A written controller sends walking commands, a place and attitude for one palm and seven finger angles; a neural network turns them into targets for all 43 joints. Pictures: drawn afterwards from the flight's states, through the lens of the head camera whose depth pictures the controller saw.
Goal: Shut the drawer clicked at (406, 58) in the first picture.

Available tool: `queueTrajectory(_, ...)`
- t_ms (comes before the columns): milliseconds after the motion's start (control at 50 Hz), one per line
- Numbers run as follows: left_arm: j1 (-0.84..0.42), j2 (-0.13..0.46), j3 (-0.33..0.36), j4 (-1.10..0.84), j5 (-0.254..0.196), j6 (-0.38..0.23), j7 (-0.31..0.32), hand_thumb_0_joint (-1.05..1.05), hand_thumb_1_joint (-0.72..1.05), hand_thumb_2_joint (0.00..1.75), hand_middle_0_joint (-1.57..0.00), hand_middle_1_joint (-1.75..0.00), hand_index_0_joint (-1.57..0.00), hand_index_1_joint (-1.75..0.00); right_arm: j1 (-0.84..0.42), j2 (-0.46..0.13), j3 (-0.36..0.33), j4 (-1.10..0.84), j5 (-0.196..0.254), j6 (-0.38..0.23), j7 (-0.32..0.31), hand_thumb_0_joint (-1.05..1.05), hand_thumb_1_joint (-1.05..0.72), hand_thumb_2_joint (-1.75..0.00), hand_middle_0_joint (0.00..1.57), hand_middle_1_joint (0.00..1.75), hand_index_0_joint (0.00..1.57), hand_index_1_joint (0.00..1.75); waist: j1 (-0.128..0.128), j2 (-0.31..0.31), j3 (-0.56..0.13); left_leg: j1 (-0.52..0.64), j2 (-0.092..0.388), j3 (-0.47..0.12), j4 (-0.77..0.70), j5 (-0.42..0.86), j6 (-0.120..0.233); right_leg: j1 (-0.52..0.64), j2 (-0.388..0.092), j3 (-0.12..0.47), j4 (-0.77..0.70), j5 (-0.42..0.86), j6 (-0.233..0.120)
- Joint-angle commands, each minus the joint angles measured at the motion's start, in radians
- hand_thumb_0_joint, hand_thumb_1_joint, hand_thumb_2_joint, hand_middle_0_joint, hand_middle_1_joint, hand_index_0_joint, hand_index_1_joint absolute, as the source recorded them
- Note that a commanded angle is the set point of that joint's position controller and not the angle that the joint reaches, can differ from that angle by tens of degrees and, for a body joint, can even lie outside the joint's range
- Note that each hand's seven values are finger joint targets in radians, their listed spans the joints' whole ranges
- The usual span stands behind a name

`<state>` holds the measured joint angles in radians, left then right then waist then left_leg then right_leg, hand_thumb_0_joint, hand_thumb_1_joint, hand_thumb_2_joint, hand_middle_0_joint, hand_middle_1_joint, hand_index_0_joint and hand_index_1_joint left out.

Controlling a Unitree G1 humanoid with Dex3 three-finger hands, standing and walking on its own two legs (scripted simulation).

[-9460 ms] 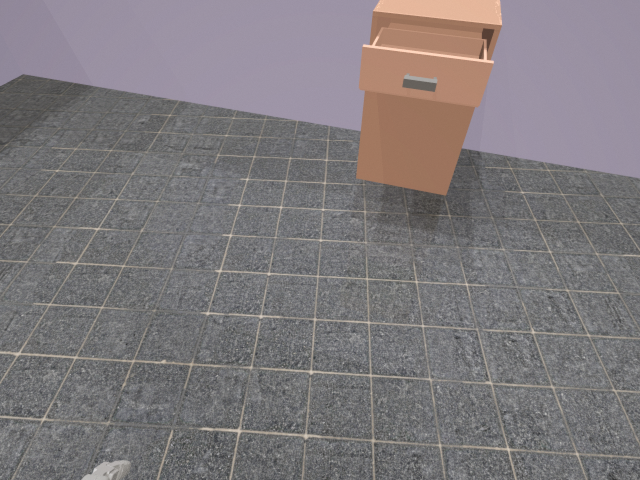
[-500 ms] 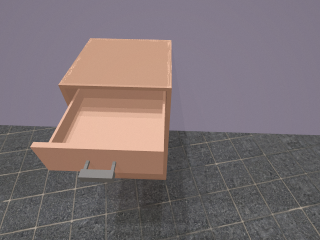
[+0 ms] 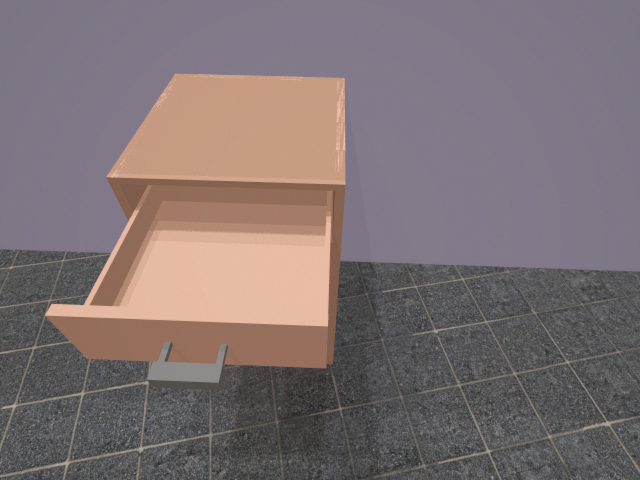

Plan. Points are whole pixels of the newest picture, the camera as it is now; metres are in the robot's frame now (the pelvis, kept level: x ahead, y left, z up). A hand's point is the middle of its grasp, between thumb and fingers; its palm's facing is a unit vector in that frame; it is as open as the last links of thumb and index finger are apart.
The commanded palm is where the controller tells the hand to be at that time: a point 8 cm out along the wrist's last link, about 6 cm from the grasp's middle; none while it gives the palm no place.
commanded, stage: come to a stop and stand still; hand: left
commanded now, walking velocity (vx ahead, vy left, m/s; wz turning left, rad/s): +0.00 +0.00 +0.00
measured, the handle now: (191, 361) +0.30 +0.22 -0.08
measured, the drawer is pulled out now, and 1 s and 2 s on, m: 0.29 0.29 0.29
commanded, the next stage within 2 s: look again from close up in 0.22 s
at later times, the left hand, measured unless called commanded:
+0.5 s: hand out of the picture -0.01 +0.15 -0.17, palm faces +0.03 -0.98 -0.18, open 7.3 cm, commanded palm none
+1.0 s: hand out of the picture +0.06 +0.19 -0.11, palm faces +0.23 -0.94 -0.27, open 7.1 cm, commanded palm +0.08 +0.20 -0.07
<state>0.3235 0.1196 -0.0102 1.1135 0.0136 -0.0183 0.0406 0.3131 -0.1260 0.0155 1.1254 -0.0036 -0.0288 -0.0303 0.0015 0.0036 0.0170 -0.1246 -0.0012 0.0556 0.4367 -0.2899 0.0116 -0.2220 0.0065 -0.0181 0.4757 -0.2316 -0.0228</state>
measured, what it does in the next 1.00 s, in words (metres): stands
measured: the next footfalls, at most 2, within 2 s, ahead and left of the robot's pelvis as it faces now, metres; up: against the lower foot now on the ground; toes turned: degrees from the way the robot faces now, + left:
none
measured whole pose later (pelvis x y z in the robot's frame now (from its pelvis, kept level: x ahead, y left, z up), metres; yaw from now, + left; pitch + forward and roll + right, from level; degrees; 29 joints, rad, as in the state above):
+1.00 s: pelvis -0.01 -0.01 +0.00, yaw +1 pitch -1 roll +0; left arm 0.53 0.18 -0.01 0.45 -0.12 0.03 0.14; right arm 0.40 -0.17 0.01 0.97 0.04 -0.20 -0.07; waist -0.01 0.03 0.00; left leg -0.18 0.01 0.03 0.50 -0.30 0.00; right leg -0.26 0.01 -0.04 0.52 -0.24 -0.04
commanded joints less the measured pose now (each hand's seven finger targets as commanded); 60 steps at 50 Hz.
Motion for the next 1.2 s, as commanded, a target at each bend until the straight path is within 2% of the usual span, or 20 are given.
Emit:
queueTrajectory(0, 0.081, 0.09, 0.013, -0.026, -0.003, -0.014, 0.003, 0.0, 0.9, 0.9, -0.2, -0.3, -0.2, -0.3, 0.083, -0.08, -0.009, -0.007, -0.003, -0.008, -0.007, 0.0, -0.9, -0.9, 0.2, 0.3, 0.2, 0.3, -0.003, -0.005, 0.038, -0.05, 0.098, -0.081, -0.079, 0.208, 0.022, 0.035, -0.109, 0.097, -0.074, 0.248, -0.027)
queueTrajectory(600, 0.074, 0.098, 0.014, -0.031, -0.003, -0.008, -0.001, 0.0, 0.9, 0.9, -0.2, -0.3, -0.2, -0.3, 0.106, -0.074, -0.007, 0.013, -0.003, -0.001, -0.003, 0.0, -0.9, -0.9, 0.2, 0.3, 0.2, 0.3, -0.003, -0.021, 0.094, -0.078, 0.091, -0.08, -0.115, 0.07, 0.019, -0.009, -0.096, 0.114, -0.143, 0.041, -0.03)
queueTrajectory(620, 0.073, 0.097, 0.014, -0.032, -0.004, -0.006, -0.002, 0.0, 0.9, 0.9, -0.2, -0.3, -0.2, -0.3, 0.109, -0.07, -0.008, 0.014, -0.003, -0.001, -0.003, 0.0, -0.9, -0.9, 0.2, 0.3, 0.2, 0.3, -0.003, 0.002, 0.097, -0.076, 0.094, -0.082, -0.128, 0.062, 0.022, -0.015, -0.091, 0.112, -0.145, 0.031, -0.031)
queueTrajectory(840, 0.089, 0.09, 0.015, -0.031, -0.003, -0.008, -0.001, 0.0, 0.9, 0.9, -0.2, -0.3, -0.2, -0.3, 0.124, -0.064, -0.007, 0.018, -0.003, -0.003, -0.004, 0.0, -0.9, -0.9, 0.2, 0.3, 0.2, 0.3, 0.0, -0.006, 0.09, -0.087, 0.091, -0.081, -0.113, 0.062, 0.021, -0.013, -0.092, 0.112, -0.145, 0.025, -0.031)
queueTrajectory(860, 0.139, 0.131, 0.02, 0.011, 0.008, -0.035, 0.037, 0.0, 0.9, 0.9, -0.2, -0.3, -0.2, -0.3, -0.037, -0.107, -0.015, -0.057, -0.005, -0.013, 0.005, 0.0, -0.9, -0.9, 0.2, 0.3, 0.2, 0.3, 0.048, -0.018, 0.107, -0.178, 0.103, -0.026, 0.099, 0.104, -0.021, 0.018, -0.165, 0.141, -0.085, 0.509, -0.004)
queueTrajectory(880, -0.577, 0.286, 0.033, -1.516, -0.229, -0.246, 0.011, 0.0, 0.9, 0.9, -0.22, -0.32, -0.22, -0.32, -0.025, -0.322, -0.042, -0.442, 0.032, -0.166, -0.044, 0.0, -0.9, -0.9, 0.2, 0.3, 0.2, 0.3, -0.098, 0.171, -0.416, 0.075, -0.004, -0.051, -0.037, 0.166, 0.015, 0.147, -0.081, 0.104, -0.029, 0.251, 0.0)
queueTrajectory(900, -0.228, 0.225, 0.06, -1.264, -0.141, -0.174, 0.073, 0.0, 0.9, 0.9, -0.24, -0.34, -0.24, -0.34, -0.14, -0.2, -0.011, -0.38, 0.034, -0.254, -0.071, 0.0, -0.9, -0.9, 0.2, 0.3, 0.2, 0.3, -0.01, 0.267, -0.346, 0.034, 0.005, -0.011, -0.047, 0.192, 0.028, 0.121, -0.024, 0.048, -0.008, 0.1, -0.028)
queueTrajectory(920, -0.172, 0.169, 0.034, -1.183, -0.16, -0.125, 0.126, 0.0, 0.9, 0.9, -0.26, -0.37, -0.26, -0.37, -0.122, -0.231, -0.041, -0.324, 0.039, -0.291, -0.069, 0.0, -0.9, -0.9, 0.2, 0.3, 0.2, 0.3, -0.04, 0.227, -0.272, -0.044, 0.017, -0.025, -0.034, 0.114, 0.003, 0.048, -0.025, 0.007, -0.012, 0.023, -0.019)
queueTrajectory(940, 0.104, -0.026, -0.074, -0.947, -0.147, -0.025, 0.122, 0.0, 0.9, 0.9, -0.28, -0.39, -0.28, -0.39, -0.087, -0.178, -0.033, -0.312, 0.056, -0.295, -0.054, 0.0, -0.9, -0.9, 0.2, 0.3, 0.2, 0.3, -0.036, 0.105, -0.117, -0.139, 0.025, -0.045, -0.044, 0.033, 0.007, -0.025, -0.027, -0.034, -0.019, -0.024, -0.008)
queueTrajectory(960, -0.011, -0.061, -0.128, -1.148, -0.188, -0.042, 0.095, 0.0, 0.9, 0.9, -0.3, -0.41, -0.3, -0.41, -0.088, -0.212, -0.028, -0.396, 0.064, -0.315, -0.051, 0.0, -0.9, -0.9, 0.2, 0.3, 0.2, 0.3, -0.046, 0.048, -0.024, -0.177, 0.025, -0.076, -0.038, -0.024, 0.012, -0.066, -0.031, -0.037, -0.019, -0.078, 0.003)
queueTrajectory(980, -0.003, -0.041, -0.134, -1.212, -0.2, -0.091, 0.08, 0.0, 0.9, 0.9, -0.32, -0.43, -0.32, -0.43, -0.115, -0.232, -0.034, -0.422, 0.067, -0.345, -0.061, 0.0, -0.9, -0.9, 0.2, 0.3, 0.2, 0.3, -0.055, -0.025, -0.014, -0.181, 0.017, -0.074, 0.004, -0.071, 0.019, -0.126, -0.034, -0.029, -0.032, -0.163, 0.012)
queueTrajectory(1020, 0.035, -0.06, -0.142, -1.16, -0.184, -0.176, 0.056, 0.0, 0.9, 0.9, -0.36, -0.47, -0.36, -0.47, -0.125, -0.24, -0.043, -0.485, 0.039, -0.382, -0.059, 0.0, -0.9, -0.9, 0.2, 0.3, 0.2, 0.3, -0.071, -0.175, 0.076, -0.266, -0.012, -0.075, 0.102, -0.117, 0.026, -0.262, -0.037, -0.026, -0.023, -0.305, 0.017)
queueTrajectory(1040, 0.034, -0.063, -0.138, -1.106, -0.169, -0.218, 0.031, 0.0, 0.9, 0.9, -0.38, -0.5, -0.38, -0.5, -0.106, -0.241, -0.055, -0.506, 0.026, -0.386, -0.048, 0.0, -0.9, -0.9, 0.2, 0.3, 0.2, 0.3, -0.073, -0.296, 0.067, -0.317, -0.024, -0.073, 0.16, -0.12, 0.021, -0.327, -0.031, -0.021, 0.002, -0.365, 0.022)
queueTrajectory(1060, 0.162, -0.053, -0.082, -1.035, -0.183, -0.274, -0.007, 0.0, 0.9, 0.9, -0.4, -0.52, -0.4, -0.52, -0.118, -0.238, -0.074, -0.541, 0.018, -0.388, -0.036, 0.0, -0.9, -0.9, 0.2, 0.3, 0.2, 0.3, -0.023, -0.357, 0.056, -0.393, -0.02, -0.072, 0.201, -0.129, 0.011, -0.347, -0.033, -0.021, 0.042, -0.405, 0.02)
queueTrajectory(1080, 0.275, -0.065, -0.071, -1.012, -0.2, -0.336, -0.056, 0.0, 0.9, 0.9, -0.42, -0.54, -0.42, -0.54, -0.137, -0.239, -0.082, -0.578, 0.01, -0.388, -0.02, 0.0, -0.9, -0.9, 0.2, 0.3, 0.2, 0.3, 0.004, -0.392, 0.023, -0.451, -0.022, -0.069, 0.236, -0.127, 0.005, -0.344, -0.034, -0.016, 0.08, -0.404, 0.02)
queueTrajectory(1100, 0.385, -0.042, -0.02, -1.021, -0.22, -0.4, -0.107, 0.0, 0.9, 0.9, -0.44, -0.56, -0.44, -0.56, -0.159, -0.235, -0.093, -0.616, 0.005, -0.379, -0.002, 0.0, -0.9, -0.9, 0.2, 0.3, 0.2, 0.3, 0.038, -0.399, -0.028, -0.49, -0.029, -0.059, 0.269, -0.11, -0.003, -0.305, -0.031, -0.007, 0.119, -0.367, 0.017)
queueTrajectory(1120, 0.476, 0.02, 0.061, -0.999, -0.219, -0.459, -0.154, 0.0, 0.9, 0.9, -0.46, -0.58, -0.46, -0.58, -0.178, -0.233, -0.105, -0.635, 0.01, -0.365, 0.027, 0.0, -0.9, -0.9, 0.2, 0.3, 0.2, 0.3, 0.073, -0.289, -0.08, -0.501, -0.04, -0.04, 0.293, -0.065, -0.017, -0.258, -0.03, 0.0, 0.172, -0.259, -0.001)
queueTrajectory(1140, 0.488, 0.037, 0.082, -1.038, -0.226, -0.521, -0.207, 0.0, 0.9, 0.9, -0.48, -0.6, -0.48, -0.6, -0.204, -0.237, -0.108, -0.672, 0.006, -0.346, 0.051, 0.0, -0.9, -0.9, 0.2, 0.3, 0.2, 0.3, 0.073, -0.215, -0.108, -0.516, -0.05, -0.025, 0.328, -0.04, -0.023, -0.242, -0.033, -0.009, 0.23, -0.16, -0.008)
queueTrajectory(1160, 0.444, 0.097, 0.129, -1.056, -0.204, -0.575, -0.241, 0.0, 0.9, 0.9, -0.5, -0.62, -0.5, -0.62, -0.237, -0.242, -0.119, -0.696, 0.0, -0.325, 0.063, 0.0, -0.9, -0.9, 0.2, 0.3, 0.2, 0.3, 0.065, -0.145, -0.13, -0.547, -0.053, -0.013, 0.378, -0.02, -0.025, -0.262, -0.033, -0.009, 0.291, -0.081, -0.016)
queueTrajectory(1180, 0.49, 0.119, 0.165, -1.053, -0.178, -0.579, -0.245, 0.0, 0.9, 0.9, -0.52, -0.65, -0.52, -0.65, -0.252, -0.231, -0.124, -0.728, 0.003, -0.298, 0.068, 0.0, -0.9, -0.9, 0.2, 0.3, 0.2, 0.3, 0.087, -0.087, -0.151, -0.564, -0.059, 0.002, 0.398, 0.001, -0.017, -0.255, -0.03, -0.015, 0.335, -0.021, -0.023)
